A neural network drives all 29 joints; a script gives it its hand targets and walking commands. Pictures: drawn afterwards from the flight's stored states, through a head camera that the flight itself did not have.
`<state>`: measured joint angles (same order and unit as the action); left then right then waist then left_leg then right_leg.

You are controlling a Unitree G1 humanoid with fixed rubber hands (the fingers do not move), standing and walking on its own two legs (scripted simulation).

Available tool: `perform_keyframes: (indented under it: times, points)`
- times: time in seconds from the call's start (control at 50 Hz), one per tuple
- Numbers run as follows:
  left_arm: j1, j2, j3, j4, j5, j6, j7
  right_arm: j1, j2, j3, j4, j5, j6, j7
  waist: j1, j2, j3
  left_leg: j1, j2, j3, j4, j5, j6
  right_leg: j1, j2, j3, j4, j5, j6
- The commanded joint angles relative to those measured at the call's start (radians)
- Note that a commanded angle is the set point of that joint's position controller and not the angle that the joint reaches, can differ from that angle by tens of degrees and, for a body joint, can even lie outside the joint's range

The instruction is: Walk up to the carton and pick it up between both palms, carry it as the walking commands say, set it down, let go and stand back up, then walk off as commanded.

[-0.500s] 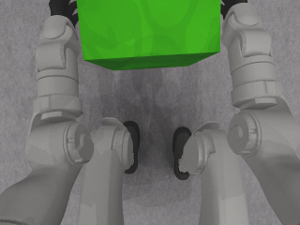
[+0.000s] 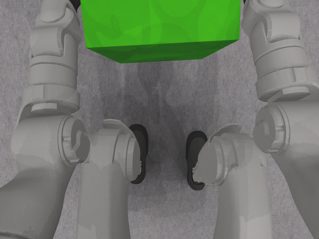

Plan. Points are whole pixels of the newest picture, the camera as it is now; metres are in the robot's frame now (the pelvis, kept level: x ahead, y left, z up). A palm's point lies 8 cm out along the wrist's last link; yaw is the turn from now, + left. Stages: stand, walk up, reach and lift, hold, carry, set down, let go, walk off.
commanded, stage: set down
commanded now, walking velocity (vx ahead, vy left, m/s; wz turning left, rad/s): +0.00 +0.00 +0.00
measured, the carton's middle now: out of the picture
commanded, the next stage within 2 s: none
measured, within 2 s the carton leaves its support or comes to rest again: neither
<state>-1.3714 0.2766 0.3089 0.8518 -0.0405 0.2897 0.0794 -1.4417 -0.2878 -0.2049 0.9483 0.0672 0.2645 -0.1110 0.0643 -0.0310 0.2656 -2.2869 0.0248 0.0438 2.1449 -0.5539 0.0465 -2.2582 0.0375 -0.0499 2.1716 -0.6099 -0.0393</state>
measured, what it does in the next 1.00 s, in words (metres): stands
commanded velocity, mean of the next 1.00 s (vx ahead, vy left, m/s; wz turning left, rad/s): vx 0.00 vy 0.00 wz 0.00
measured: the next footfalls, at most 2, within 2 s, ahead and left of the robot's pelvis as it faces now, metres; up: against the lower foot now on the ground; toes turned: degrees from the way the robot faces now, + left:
none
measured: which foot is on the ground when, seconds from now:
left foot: down 0.00-1.00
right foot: down 0.00-1.00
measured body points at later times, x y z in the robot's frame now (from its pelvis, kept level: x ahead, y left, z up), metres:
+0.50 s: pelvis -0.01 +0.00 -0.01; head +0.35 +0.02 +0.24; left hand +0.55 +0.22 -0.16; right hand +0.58 -0.12 -0.16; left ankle +0.11 +0.11 -0.35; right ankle +0.10 -0.10 -0.35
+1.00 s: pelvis -0.02 +0.00 -0.01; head +0.36 +0.02 +0.23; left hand +0.55 +0.22 -0.16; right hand +0.58 -0.13 -0.16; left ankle +0.11 +0.11 -0.35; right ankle +0.10 -0.10 -0.35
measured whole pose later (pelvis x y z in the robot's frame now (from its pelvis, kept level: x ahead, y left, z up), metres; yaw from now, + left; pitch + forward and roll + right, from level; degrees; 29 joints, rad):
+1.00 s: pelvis -0.02 +0.00 -0.01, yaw +0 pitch +32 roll +0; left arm -1.50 0.33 0.39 0.91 0.01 0.28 -0.08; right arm -1.55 -0.32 -0.31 0.96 0.00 0.26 0.02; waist 0.07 -0.02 0.47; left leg -2.22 0.02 0.04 2.19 -0.53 0.04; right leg -2.20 0.04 -0.06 2.23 -0.59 -0.05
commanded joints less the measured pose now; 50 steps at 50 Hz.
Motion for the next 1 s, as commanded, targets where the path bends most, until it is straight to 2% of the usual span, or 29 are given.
perform_keyframes:
  times: [0.0,0.36,0.68,0.98]
  points:
    - [-0.651,-0.892,-0.402,-0.147,-0.128,-0.037,-0.295,-0.6,0.951,0.342,-0.154,0.112,-0.03,0.282,0.041,-0.004,-1.249,0.736,-0.098,-0.026,-0.122,0.438,-0.027,0.515,0.096,0.021,-0.153,0.354,0.004]
    - [-0.682,-0.846,-0.343,-0.062,-0.099,-0.026,-0.32,-0.628,0.906,0.292,-0.062,0.094,-0.019,0.302,0.047,-0.009,-1.03,0.631,-0.086,-0.021,-0.11,0.265,-0.014,0.479,0.087,0.03,-0.146,0.209,-0.006]
    - [-0.606,-0.851,-0.285,0.028,-0.054,0.003,-0.362,-0.561,0.889,0.248,0.01,0.046,0.009,0.339,0.031,-0.009,-0.764,0.546,-0.084,-0.028,-0.112,0.148,-0.004,0.416,0.08,0.038,-0.148,0.102,-0.011]
    - [-0.556,-0.821,-0.25,0.069,-0.024,0.022,-0.381,-0.506,0.855,0.213,0.045,0.003,0.034,0.36,0.019,-0.009,-0.628,0.516,-0.085,-0.031,-0.111,0.086,0.002,0.419,0.076,0.043,-0.146,0.057,-0.013]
